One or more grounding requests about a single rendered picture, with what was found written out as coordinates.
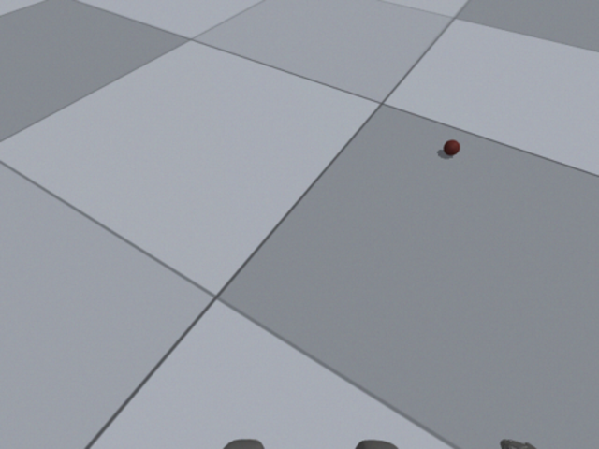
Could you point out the ball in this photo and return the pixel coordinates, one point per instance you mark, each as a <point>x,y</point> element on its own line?
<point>452,147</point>

